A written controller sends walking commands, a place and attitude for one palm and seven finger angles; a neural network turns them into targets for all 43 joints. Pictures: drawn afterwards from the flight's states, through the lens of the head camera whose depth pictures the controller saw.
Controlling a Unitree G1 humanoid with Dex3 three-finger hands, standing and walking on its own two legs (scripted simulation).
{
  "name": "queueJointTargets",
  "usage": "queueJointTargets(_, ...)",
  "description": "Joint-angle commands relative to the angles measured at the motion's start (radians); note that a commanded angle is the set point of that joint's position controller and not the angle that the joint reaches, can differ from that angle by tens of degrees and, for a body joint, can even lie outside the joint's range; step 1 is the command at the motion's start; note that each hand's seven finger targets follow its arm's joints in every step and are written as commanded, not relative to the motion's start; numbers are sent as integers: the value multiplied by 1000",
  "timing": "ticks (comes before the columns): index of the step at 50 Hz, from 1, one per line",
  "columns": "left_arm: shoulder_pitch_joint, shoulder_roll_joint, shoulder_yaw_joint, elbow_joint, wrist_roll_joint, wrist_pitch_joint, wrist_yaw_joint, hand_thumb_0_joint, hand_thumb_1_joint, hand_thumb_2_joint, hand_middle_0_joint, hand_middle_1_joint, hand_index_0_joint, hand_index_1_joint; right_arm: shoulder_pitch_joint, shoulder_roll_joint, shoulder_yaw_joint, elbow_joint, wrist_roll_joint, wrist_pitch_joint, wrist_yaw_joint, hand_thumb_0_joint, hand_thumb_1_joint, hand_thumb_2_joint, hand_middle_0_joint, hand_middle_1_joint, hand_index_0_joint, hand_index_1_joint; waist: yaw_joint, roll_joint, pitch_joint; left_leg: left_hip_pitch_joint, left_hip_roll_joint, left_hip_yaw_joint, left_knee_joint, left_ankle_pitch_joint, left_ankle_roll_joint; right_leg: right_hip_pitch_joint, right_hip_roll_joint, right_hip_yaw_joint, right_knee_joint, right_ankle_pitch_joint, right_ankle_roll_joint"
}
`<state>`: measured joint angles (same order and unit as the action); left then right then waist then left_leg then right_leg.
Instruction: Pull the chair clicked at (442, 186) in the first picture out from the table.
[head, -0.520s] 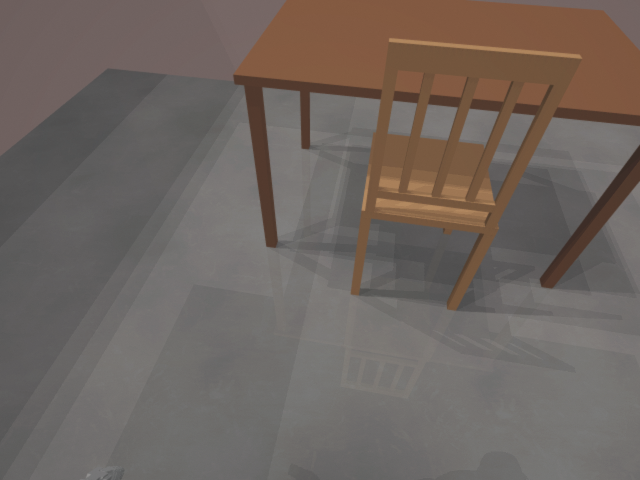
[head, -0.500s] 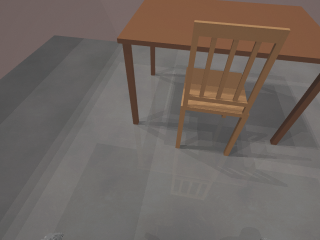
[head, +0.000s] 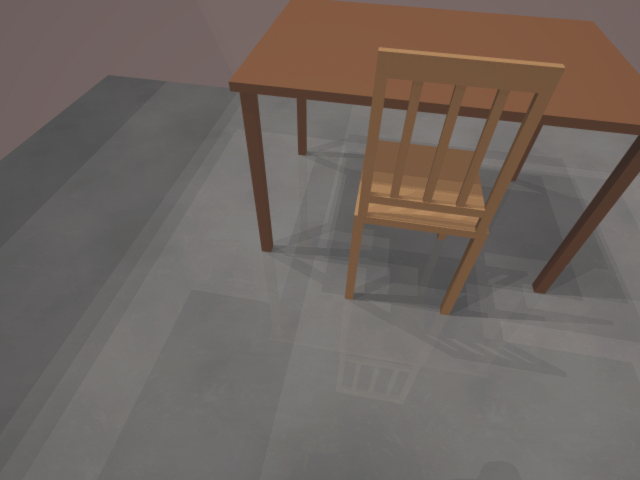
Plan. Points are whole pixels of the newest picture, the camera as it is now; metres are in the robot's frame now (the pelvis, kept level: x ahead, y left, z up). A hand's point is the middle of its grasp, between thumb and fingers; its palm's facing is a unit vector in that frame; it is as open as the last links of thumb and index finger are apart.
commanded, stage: stand and wait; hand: left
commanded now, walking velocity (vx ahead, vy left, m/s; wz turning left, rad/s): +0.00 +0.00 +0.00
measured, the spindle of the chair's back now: (441, 149) +0.88 -0.25 -0.07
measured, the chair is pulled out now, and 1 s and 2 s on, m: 0.00 0.00 0.00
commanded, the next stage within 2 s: look at it before walking up in 0.30 s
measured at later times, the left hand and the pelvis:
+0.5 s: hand out of the picture +0.07 +0.24 -0.15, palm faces -0.03 -0.94 -0.33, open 7.4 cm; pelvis -0.01 +0.00 +0.00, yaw +0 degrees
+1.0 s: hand out of the picture +0.05 +0.25 -0.15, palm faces -0.02 -0.94 -0.33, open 7.4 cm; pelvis -0.01 +0.00 +0.00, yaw +0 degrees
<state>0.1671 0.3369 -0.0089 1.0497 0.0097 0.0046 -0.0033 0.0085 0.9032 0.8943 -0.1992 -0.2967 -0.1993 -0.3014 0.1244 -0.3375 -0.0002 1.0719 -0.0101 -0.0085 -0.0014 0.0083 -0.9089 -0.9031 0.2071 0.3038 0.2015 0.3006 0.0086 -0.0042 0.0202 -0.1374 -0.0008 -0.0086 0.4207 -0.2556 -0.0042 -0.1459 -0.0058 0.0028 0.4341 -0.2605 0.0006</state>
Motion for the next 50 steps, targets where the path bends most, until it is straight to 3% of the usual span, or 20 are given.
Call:
queueJointTargets(1,-59,212,50,-64,-1,-33,18,0,900,900,-200,-300,-200,-300,-61,-198,-35,-60,1,-26,-17,0,-900,-900,200,300,200,300,-8,2,-59,-7,108,-72,-70,201,35,22,-118,107,-72,244,-39)
queueJointTargets(20,-67,209,48,-36,1,-33,15,0,900,900,-200,-300,-200,-300,-44,-200,-31,-23,2,-28,-14,0,-900,-900,200,300,200,300,-6,-9,-26,-21,114,-85,-108,136,33,-6,-111,120,-114,130,-36)
queueJointTargets(34,-58,207,48,-35,1,-33,15,0,900,900,-200,-300,-200,-300,-36,-202,-31,-22,4,-32,-15,0,-900,-900,200,300,200,300,-6,13,-51,-2,119,-91,-113,182,33,10,-108,109,-105,174,-32)
queueJointTargets(41,-54,201,48,-26,3,-31,14,0,900,900,-200,-300,-200,-300,-40,-200,-32,-18,3,-31,-15,0,-900,-900,200,300,200,300,-5,3,-24,-11,118,-95,-122,159,34,-5,-106,108,-114,147,-28)
queueJointTargets(50,-47,205,48,-23,1,-35,16,0,900,900,-200,-300,-200,-300,-43,-203,-31,-16,5,-32,-17,0,-900,-900,200,300,200,300,-7,11,-54,16,120,-90,-114,223,32,21,-113,104,-107,224,-30)
